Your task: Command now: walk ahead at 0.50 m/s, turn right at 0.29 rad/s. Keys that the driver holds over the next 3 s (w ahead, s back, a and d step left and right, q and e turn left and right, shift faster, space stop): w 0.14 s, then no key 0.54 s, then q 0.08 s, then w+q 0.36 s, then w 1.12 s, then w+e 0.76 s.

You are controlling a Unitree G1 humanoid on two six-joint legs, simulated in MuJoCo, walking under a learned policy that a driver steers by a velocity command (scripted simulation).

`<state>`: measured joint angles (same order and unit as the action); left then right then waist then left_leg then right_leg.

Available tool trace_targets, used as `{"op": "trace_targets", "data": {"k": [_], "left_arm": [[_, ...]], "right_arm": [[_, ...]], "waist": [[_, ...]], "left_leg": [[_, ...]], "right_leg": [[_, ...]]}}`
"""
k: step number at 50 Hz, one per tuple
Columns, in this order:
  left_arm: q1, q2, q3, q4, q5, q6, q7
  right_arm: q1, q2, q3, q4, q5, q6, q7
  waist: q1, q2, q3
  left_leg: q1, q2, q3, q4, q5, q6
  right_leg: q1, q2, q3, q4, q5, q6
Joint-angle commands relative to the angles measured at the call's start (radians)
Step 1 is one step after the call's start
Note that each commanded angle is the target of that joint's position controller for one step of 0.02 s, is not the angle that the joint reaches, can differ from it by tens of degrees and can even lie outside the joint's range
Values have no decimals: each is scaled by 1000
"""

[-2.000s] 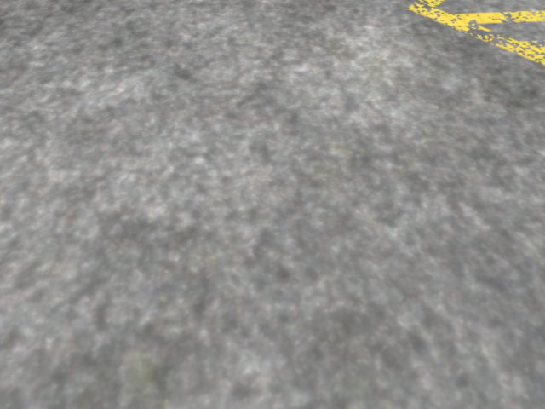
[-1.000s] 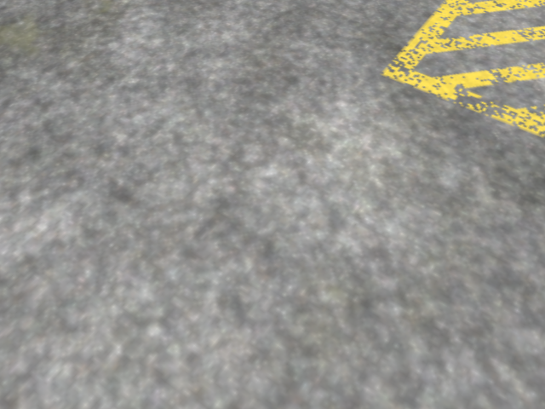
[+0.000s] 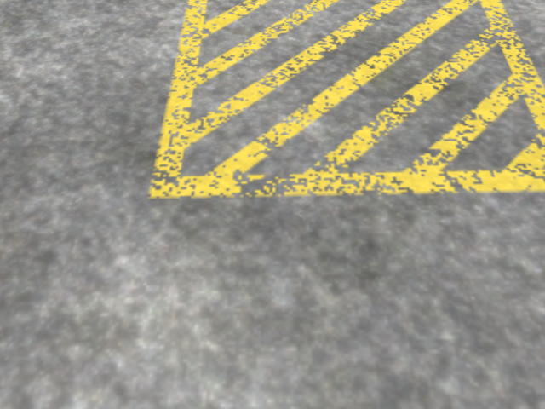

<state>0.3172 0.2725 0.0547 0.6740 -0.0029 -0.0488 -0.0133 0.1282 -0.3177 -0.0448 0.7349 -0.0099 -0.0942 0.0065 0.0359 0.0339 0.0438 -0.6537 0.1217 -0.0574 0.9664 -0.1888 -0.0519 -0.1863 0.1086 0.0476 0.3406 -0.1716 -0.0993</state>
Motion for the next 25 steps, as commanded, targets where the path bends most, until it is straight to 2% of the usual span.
{"op": "trace_targets", "data": {"k": [1, 4, 7, 8, 10, 11, 12, 13, 14, 15, 16, 17, 18, 19, 20, 22, 23, 25], "left_arm": [[-25, 159, 41, -48, -4, -21, 17], [29, 174, 43, -11, -10, -22, 17], [73, 176, 45, 27, -15, -17, 17], [76, 173, 45, 38, -13, -10, 20], [71, 174, 47, 51, -6, 3, 28], [47, 176, 46, 47, -6, 8, 31], [36, 161, 38, 40, -3, 10, 33], [64, 112, 19, 13, 20, 7, 34], [240, 40, -4, 49, 8, 0, 27], [234, 137, 14, 78, -7, 2, 25], [116, 172, 26, 51, -25, 10, 27], [37, 166, 24, 33, -16, 22, 34], [1, 154, 25, 25, -4, 35, 40], [14, 131, 24, 25, -1, 50, 43], [43, 99, 17, 37, -1, 63, 47], [64, 61, 6, 50, 4, 71, 54], [54, 55, 2, 53, 8, 72, 56], [36, 74, 7, 63, 7, 78, 56]], "right_arm": [[-29, -44, -6, -50, -1, -3, 3], [-128, -32, 2, -70, 13, -11, 16], [-182, -52, -4, -94, 19, -18, 29], [-182, -60, -7, -98, 12, -21, 34], [-131, -74, -16, -86, -1, -28, 40], [-59, -88, -26, -65, -8, -32, 37], [41, -118, -38, -38, -18, -38, 33], [159, -184, -48, -27, -37, -41, 28], [219, -190, -51, 0, -29, -24, 29], [256, -128, -39, 4, 6, -10, 35], [174, -104, -31, -7, 14, -1, 32], [91, -74, -18, -15, 8, 6, 28], [31, -42, -4, -18, 2, 10, 26], [-1, -33, 1, -13, -7, 13, 26], [-29, -28, 2, -6, -13, 15, 28], [-60, -45, -3, 7, -19, 17, 26], [-57, -57, -7, 17, -16, 20, 23], [-49, -74, -11, 37, -7, 31, 17]], "waist": [[-8, -85, -40], [39, -94, -13], [54, -99, 15], [47, -101, 22], [18, -126, -11], [-25, -133, -57], [-76, -115, -138], [-99, -4, -300], [-64, 254, -460], [-107, 154, -502], [-109, 87, -348], [-87, 28, -248], [-58, 10, -176], [-23, 41, -152], [0, 73, -142], [14, 100, -153], [8, 99, -174], [-5, 87, -196]], "left_leg": [[51, -13, 23, -187, 209, -16], [108, -50, 35, -347, 352, -4], [58, -59, 18, -426, 307, 30], [50, -67, 16, -456, 273, 47], [117, -94, 31, -487, 215, 79], [223, -124, 57, -514, 231, 101], [396, -112, 66, -531, 385, 129], [714, 66, -100, -428, 769, 208], [1023, 307, -432, -432, 923, 399], [1011, 285, -507, -485, 728, 390], [891, 247, -382, -517, 619, 345], [750, 200, -300, -552, 588, 314], [618, 169, -243, -584, 580, 302], [510, 135, -197, -617, 560, 286], [435, 105, -151, -642, 555, 278], [371, 84, -85, -656, 616, 285], [374, 84, -74, -657, 606, 287], [375, 90, -74, -671, 439, 281]], "right_leg": [[-28, -222, 126, -139, 295, -146], [-23, -231, 124, -150, 168, -123], [94, -285, 167, -108, 167, -119], [137, -296, 174, -70, 237, -107], [194, -299, 178, 21, 422, -72], [197, -271, 163, 106, 569, -47], [163, -214, 129, 245, 626, -10], [-23, -141, 104, 504, 359, 41], [-316, 1, 63, 873, -452, 120], [-366, -13, 173, 965, -519, 126], [-432, -60, 150, 979, -464, 132], [-431, -104, 101, 922, -402, 141], [-397, -141, 83, 849, -357, 148], [-309, -169, 73, 766, -321, 151], [-232, -169, 51, 680, -302, 158], [-131, -163, 17, 522, -278, 172], [-93, -164, 13, 457, -223, 171], [-34, -162, 5, 364, -105, 164]]}}
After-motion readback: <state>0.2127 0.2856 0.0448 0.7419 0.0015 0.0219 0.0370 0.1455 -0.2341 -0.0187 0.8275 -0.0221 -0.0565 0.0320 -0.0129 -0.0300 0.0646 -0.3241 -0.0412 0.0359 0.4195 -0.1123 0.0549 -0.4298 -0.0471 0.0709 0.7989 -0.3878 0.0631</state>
